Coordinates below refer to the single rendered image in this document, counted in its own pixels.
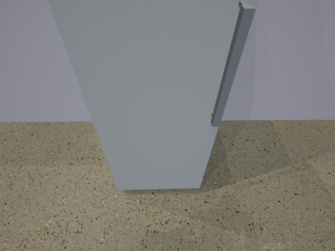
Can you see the handle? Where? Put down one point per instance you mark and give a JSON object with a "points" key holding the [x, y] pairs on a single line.
{"points": [[240, 34]]}

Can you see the fridge door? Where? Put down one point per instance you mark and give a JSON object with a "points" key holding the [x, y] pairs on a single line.
{"points": [[150, 72]]}

